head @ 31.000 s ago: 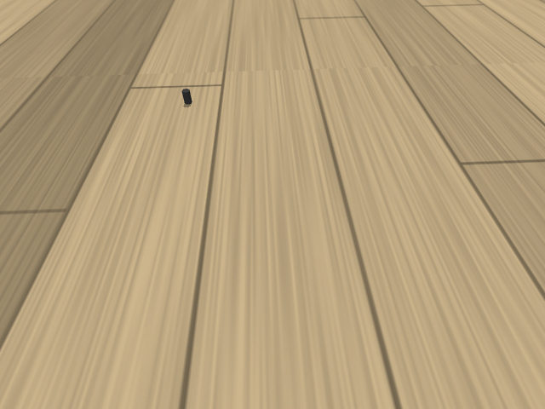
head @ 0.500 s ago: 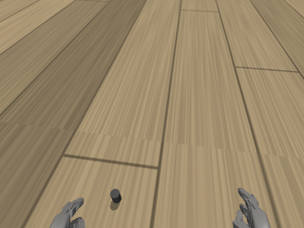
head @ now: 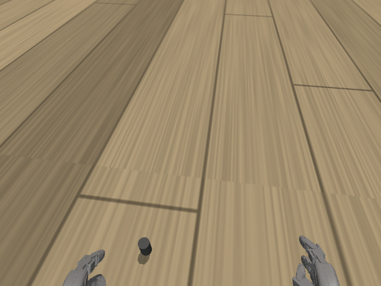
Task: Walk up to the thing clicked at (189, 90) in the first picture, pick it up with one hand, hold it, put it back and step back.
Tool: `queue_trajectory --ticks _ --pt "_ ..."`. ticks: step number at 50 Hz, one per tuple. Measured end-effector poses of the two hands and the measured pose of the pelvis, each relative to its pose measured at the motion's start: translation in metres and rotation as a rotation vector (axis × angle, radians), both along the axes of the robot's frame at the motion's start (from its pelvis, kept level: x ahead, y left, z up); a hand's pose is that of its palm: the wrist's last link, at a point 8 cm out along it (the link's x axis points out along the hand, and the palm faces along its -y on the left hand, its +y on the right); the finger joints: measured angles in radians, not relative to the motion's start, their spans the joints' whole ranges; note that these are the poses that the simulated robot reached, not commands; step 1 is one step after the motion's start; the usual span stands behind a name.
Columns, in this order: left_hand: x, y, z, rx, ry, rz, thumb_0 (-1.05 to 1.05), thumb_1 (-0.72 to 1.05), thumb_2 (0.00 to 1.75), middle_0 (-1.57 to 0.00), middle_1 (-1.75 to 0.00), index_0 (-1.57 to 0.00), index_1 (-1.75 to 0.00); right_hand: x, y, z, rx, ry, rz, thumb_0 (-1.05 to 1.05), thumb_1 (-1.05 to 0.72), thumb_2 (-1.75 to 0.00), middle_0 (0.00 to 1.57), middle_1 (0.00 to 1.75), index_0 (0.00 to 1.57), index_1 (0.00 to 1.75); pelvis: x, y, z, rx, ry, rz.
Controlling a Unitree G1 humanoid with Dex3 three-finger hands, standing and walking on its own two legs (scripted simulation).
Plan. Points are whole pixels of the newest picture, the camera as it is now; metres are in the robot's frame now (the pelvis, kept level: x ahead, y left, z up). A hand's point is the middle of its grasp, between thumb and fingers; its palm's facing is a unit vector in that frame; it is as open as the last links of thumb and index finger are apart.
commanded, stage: home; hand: left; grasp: from above
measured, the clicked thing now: (145, 246) +0.46 +0.23 -0.67
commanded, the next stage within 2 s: stand in 0.12 s
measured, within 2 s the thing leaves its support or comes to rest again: neither
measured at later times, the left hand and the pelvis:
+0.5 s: hand out of the picture +0.11 +0.24 -0.11, palm faces +0.02 -0.94 -0.33, open 7.3 cm; pelvis +0.00 +0.00 +0.03, yaw -1 degrees
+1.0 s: hand out of the picture +0.04 +0.25 -0.10, palm faces +0.01 -0.95 -0.32, open 7.3 cm; pelvis -0.01 +0.01 +0.06, yaw -2 degrees
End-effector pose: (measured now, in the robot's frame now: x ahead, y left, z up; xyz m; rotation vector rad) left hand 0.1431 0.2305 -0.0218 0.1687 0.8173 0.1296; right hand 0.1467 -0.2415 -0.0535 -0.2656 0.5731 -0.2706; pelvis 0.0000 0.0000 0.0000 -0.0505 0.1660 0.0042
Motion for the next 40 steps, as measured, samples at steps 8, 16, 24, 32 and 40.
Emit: queue_trajectory --ticks 8,16,24,32,40 --pt "-0.001 0.000 -0.001 0.000 0.002 0.001 0.01 0.91 0.90 -0.20 -0.30 -0.20 -0.30 -0.001 0.000 0.000 -0.002 0.001 -0.001 0.01 -0.90 -0.90 0.21 0.30 0.20 0.30 -0.001 0.000 0.000 0.000 0.002 0.000" --pt "0.003 0.017 -0.026 0.105 -0.001 -0.044 0.01 0.91 0.90 -0.20 -0.30 -0.21 -0.30 -0.008 -0.008 -0.020 -0.044 0.271 0.142 0.01 -0.90 -0.90 0.21 0.30 0.20 0.30 -0.007 0.000 0.010 0.031 -0.092 -0.010" --pt "-0.036 0.048 -0.049 0.132 0.189 0.020 0.01 0.91 0.90 -0.20 -0.30 -0.21 -0.30 -0.041 -0.030 -0.017 0.001 0.452 0.050 0.01 -0.90 -0.90 0.21 0.30 0.20 0.30 -0.005 0.003 0.028 0.050 -0.158 -0.016" --pt "-0.082 0.056 -0.054 0.110 0.357 0.066 0.01 0.91 0.90 -0.20 -0.30 -0.20 -0.30 -0.075 -0.029 -0.013 0.028 0.569 -0.021 0.01 -0.91 -0.90 0.20 0.30 0.20 0.30 -0.001 0.010 0.047 0.044 -0.201 -0.020" --pt "-0.106 0.057 -0.051 0.095 0.436 0.085 0.00 0.91 0.90 -0.20 -0.30 -0.21 -0.30 -0.095 -0.018 -0.012 0.062 0.624 -0.052 0.00 -0.91 -0.90 0.20 0.30 0.20 0.30 -0.004 0.015 0.057 0.046 -0.238 -0.025"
